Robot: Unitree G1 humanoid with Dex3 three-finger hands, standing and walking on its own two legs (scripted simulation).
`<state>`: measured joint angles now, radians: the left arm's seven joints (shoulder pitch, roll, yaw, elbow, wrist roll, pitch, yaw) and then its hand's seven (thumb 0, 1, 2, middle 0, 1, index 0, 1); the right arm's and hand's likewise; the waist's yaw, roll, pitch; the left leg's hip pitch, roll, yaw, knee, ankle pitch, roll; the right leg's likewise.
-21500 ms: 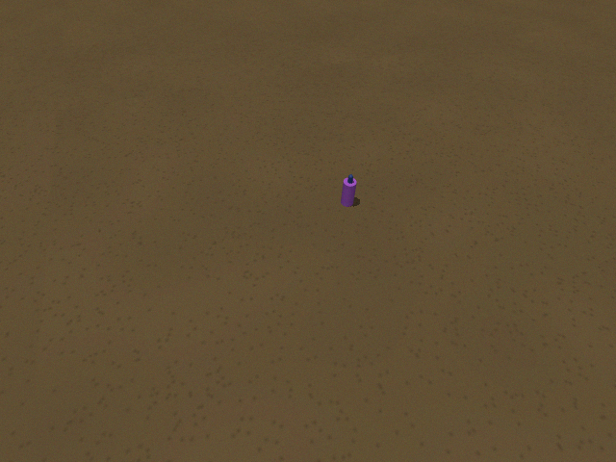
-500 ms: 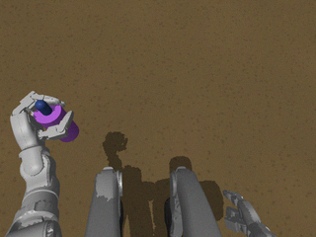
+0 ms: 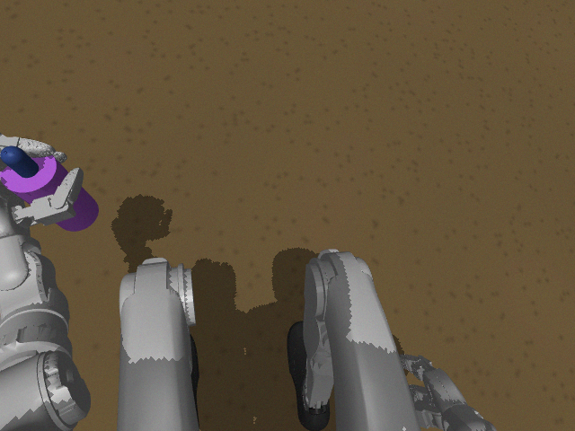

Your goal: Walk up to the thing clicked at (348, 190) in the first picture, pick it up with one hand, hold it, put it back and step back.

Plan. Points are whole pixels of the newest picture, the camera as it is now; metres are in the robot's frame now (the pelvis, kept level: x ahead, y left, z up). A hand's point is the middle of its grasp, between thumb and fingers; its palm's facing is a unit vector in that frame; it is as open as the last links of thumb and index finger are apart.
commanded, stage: crouch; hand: left
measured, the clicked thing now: (48, 187) +0.43 +0.29 -0.07
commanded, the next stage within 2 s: lower in 0.62 s
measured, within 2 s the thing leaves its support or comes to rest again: neither
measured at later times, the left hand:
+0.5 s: hand (62, 195) +0.43 +0.29 -0.11, palm faces +0.39 -0.92 -0.01, open 6.7 cm
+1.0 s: hand (73, 207) +0.43 +0.30 -0.17, palm faces +0.42 -0.91 -0.01, open 6.7 cm
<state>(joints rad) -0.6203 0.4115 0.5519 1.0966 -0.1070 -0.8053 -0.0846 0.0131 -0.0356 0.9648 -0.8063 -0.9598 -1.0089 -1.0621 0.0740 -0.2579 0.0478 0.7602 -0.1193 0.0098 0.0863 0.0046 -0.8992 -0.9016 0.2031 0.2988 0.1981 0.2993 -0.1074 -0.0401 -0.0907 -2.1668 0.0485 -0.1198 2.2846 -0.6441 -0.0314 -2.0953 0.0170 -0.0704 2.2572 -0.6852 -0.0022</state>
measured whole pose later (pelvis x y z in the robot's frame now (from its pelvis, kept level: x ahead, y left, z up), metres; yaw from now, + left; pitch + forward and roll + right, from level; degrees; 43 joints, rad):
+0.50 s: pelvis +0.01 +0.00 -0.05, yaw -3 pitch +27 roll -7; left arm -0.59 0.48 0.59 1.06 -0.14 -0.82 -0.11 0.01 -0.04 0.97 -0.81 -0.96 -1.01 -1.06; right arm -0.01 -0.29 0.13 0.73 -0.17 0.03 0.10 0.00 -0.89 -0.90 0.20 0.30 0.20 0.30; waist -0.12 -0.08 0.01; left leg -2.27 0.04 -0.19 2.47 -0.68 -0.04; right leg -2.17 0.04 -0.12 2.40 -0.70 0.01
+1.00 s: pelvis +0.00 +0.01 -0.07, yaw -6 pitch +21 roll -10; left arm -0.58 0.58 0.63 1.15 -0.13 -0.88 -0.06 0.01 -0.05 0.99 -0.82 -0.95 -1.02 -1.06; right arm -0.05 -0.31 0.23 0.67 -0.22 0.04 0.12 0.00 -0.90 -0.90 0.21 0.30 0.20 0.30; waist -0.16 -0.13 0.11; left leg -2.28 0.04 -0.25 2.56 -0.68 -0.04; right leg -2.17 0.06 -0.16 2.45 -0.68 0.03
